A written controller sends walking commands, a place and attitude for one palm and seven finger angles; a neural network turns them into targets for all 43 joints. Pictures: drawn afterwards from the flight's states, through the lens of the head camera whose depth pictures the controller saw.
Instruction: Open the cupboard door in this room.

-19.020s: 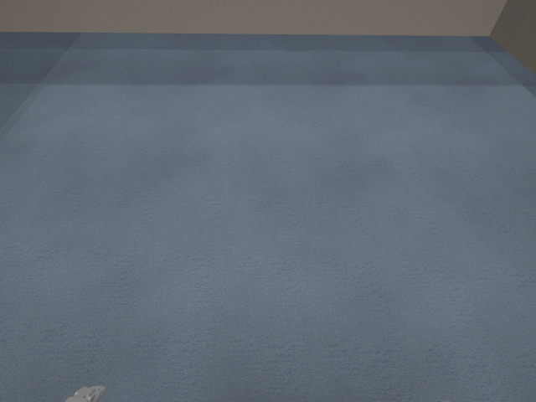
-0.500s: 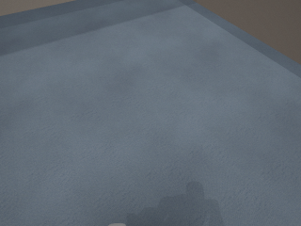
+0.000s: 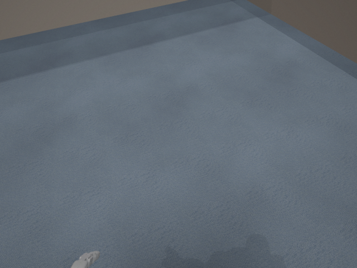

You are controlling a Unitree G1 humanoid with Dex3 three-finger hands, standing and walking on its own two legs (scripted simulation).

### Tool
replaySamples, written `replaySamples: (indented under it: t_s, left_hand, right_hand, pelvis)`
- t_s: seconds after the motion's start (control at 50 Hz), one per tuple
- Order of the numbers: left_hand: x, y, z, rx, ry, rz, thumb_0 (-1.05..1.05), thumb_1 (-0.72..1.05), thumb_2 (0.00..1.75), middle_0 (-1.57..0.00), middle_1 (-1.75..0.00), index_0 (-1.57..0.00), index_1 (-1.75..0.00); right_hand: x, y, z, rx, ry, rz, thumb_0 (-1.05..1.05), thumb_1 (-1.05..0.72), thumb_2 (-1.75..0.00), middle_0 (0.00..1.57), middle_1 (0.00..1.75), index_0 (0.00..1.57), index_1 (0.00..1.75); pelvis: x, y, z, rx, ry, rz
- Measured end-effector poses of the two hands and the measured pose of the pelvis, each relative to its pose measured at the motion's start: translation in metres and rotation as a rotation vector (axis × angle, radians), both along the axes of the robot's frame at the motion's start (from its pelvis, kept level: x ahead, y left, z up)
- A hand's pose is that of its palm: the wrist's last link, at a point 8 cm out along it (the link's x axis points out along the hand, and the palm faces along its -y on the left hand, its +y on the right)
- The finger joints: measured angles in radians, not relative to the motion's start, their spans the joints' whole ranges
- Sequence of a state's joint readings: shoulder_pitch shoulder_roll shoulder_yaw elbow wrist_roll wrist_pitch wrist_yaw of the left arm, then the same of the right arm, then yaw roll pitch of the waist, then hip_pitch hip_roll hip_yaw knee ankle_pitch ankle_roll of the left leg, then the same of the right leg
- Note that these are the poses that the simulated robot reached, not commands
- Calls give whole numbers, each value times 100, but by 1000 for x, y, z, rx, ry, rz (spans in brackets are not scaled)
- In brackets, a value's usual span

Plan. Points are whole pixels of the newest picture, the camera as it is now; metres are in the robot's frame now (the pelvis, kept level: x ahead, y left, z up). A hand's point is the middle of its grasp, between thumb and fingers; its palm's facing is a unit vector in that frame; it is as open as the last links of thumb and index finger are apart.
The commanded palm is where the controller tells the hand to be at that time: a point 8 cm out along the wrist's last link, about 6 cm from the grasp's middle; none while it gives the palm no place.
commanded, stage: turn or walk to find it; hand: left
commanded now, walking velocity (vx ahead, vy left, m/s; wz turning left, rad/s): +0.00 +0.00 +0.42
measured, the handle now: out of the picture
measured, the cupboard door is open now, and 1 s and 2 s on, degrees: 0 0 0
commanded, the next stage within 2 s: stand and wait in 0.94 s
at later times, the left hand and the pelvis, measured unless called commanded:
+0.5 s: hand out of the picture -0.07 +0.22 -0.18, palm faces +0.29 -0.93 -0.23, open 7.4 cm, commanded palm none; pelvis -0.03 +0.02 +0.00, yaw +13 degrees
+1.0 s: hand out of the picture -0.01 +0.20 -0.14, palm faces +0.42 -0.87 -0.27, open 7.4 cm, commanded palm none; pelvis -0.03 -0.02 +0.00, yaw +25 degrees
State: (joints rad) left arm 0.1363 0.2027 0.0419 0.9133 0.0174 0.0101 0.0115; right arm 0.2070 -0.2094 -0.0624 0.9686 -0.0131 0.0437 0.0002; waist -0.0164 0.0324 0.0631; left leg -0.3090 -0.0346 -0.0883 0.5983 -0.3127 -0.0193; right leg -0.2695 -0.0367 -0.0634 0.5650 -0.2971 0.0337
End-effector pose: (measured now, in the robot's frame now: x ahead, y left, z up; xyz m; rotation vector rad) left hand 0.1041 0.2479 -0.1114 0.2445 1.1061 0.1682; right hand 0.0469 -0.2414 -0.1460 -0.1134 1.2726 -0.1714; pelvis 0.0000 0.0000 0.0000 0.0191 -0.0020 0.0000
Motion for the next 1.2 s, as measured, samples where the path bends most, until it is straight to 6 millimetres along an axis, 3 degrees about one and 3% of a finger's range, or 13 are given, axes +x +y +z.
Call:
replaySamples:
  t_s: [0.14,0.26,0.36,0.52,0.6,0.72,0.82,0.92,0.98,1.06,1.2]
  left_hand:
    - [-49,-22,8,-7,52,87,0,91,90,-20,-30,-20,-30]
    - [-92,-26,2,-32,118,176,0,91,90,-20,-30,-20,-30]
    - [-134,-16,-9,-55,178,253,0,91,90,-20,-30,-20,-30]
    - [-195,22,-37,-88,273,367,0,91,90,-20,-30,-20,-30]
    - [-195,34,-29,-91,246,394,1,91,90,-20,-30,-19,-30]
    - [-174,41,-15,-72,145,402,0,91,90,-20,-30,-19,-30]
    - [-150,34,-7,-49,73,396,0,91,90,-20,-30,-19,-30]
    - [-134,14,0,-12,-3,400,0,91,90,-20,-30,-19,-30]
    - [-140,-4,6,1,-19,419,0,91,90,-20,-30,-20,-30]
    - [-164,-24,11,-8,18,471,0,91,90,-20,-30,-20,-30]
    - [-214,-48,3,-48,93,569,0,91,90,-20,-30,-20,-30]
  right_hand:
    - [-2,-25,2,0,57,54,1,-91,-90,20,30,20,30]
    - [5,-28,8,-22,95,123,1,-91,-90,20,30,20,30]
    - [30,-11,14,-46,74,207,1,-91,-90,20,30,19,30]
    - [80,45,28,-78,-98,338,1,-91,-90,20,30,20,30]
    - [84,62,39,-78,-122,374,1,-91,-90,20,30,20,30]
    - [79,69,39,-53,-111,398,1,-91,-90,20,30,20,30]
    - [64,55,28,-33,-63,394,1,-91,-90,20,30,20,30]
    - [52,26,5,-11,6,396,1,-91,-90,20,30,20,30]
    - [50,11,-1,-9,45,409,1,-91,-90,20,30,20,30]
    - [52,-2,1,-15,73,438,1,-91,-90,20,30,20,30]
    - [63,-1,9,-40,93,518,1,-91,-90,20,30,20,30]
  pelvis:
    - [-6,-15,9,13,-14,77]
    - [-8,-17,12,18,-8,135]
    - [-13,-8,10,11,-2,178]
    - [-27,21,-1,-14,-14,235]
    - [-30,27,8,-32,-20,267]
    - [-34,26,13,-33,-17,308]
    - [-35,14,12,-25,-13,350]
    - [-33,-9,3,-2,-2,399]
    - [-33,-20,3,1,-13,436]
    - [-34,-27,9,17,-17,471]
    - [-40,-32,12,25,-15,541]
